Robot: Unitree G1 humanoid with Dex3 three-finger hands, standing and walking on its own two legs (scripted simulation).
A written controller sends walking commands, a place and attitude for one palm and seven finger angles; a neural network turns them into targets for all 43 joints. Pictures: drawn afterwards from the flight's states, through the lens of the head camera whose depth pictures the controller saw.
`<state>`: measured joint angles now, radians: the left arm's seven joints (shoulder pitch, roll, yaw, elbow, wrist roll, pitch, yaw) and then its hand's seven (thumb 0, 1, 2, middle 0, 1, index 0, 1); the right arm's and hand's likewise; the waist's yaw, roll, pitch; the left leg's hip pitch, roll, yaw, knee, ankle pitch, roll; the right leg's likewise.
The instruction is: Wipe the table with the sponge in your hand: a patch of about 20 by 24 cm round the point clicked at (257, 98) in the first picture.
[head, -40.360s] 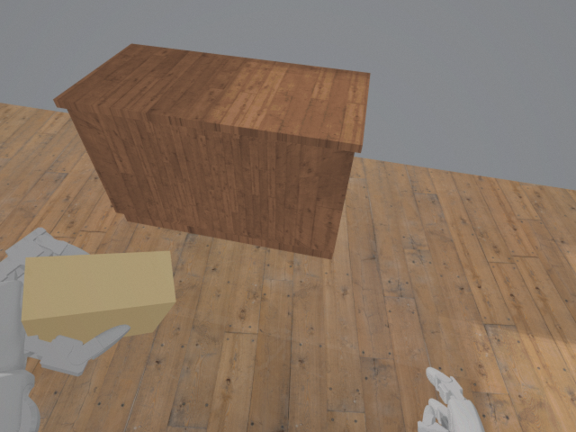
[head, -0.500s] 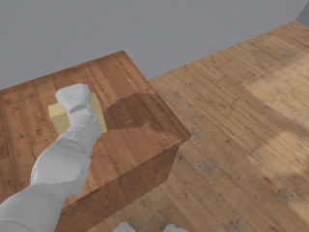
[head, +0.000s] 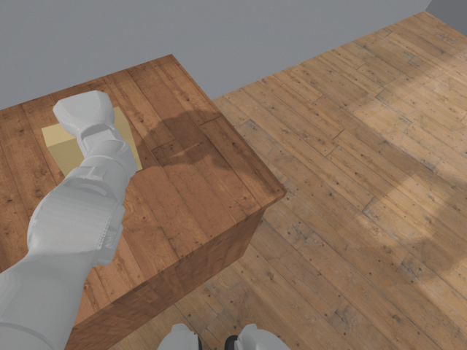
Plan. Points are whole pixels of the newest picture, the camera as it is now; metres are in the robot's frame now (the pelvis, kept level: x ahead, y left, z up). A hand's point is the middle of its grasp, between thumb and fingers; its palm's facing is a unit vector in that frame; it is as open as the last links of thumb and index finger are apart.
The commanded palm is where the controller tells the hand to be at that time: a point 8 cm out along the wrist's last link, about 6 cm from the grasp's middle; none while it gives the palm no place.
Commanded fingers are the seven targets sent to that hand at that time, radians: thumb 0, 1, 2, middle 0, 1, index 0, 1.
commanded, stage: wipe back along the third lane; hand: left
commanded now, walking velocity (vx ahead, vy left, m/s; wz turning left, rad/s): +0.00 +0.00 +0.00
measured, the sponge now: (100, 158) +0.48 +0.21 -0.02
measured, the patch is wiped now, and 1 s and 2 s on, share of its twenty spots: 1.00 1.00 1.00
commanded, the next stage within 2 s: none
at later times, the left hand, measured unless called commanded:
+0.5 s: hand (93, 137) +0.50 +0.21 +0.02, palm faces -0.06 -0.02 -1.00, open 10.0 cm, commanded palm +0.46 +0.18 +0.05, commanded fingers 0.00 0.10 1.30 -1.20 -1.60 -1.20 -1.60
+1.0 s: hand (100, 161) +0.45 +0.19 +0.02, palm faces -0.07 -0.02 -1.00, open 9.9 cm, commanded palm +0.40 +0.16 +0.05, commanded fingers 0.00 0.10 1.30 -1.20 -1.60 -1.20 -1.60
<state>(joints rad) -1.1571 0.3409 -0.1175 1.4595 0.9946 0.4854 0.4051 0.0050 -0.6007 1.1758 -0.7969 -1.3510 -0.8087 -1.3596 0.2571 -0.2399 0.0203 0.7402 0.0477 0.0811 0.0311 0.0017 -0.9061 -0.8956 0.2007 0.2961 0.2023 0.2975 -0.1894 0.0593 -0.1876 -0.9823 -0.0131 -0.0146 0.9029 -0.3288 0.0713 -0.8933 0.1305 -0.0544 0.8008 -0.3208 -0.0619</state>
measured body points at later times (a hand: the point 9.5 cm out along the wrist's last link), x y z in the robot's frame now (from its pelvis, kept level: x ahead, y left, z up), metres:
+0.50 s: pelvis +0.03 +0.03 +0.01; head +0.12 +0.06 +0.45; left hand +0.50 +0.21 +0.07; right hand +0.08 -0.22 -0.11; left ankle +0.04 +0.07 -0.69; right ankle +0.02 -0.09 -0.69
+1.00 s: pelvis +0.05 +0.03 +0.03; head +0.09 +0.05 +0.48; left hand +0.44 +0.19 +0.08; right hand +0.22 -0.19 -0.08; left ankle +0.04 +0.07 -0.69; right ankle +0.02 -0.08 -0.68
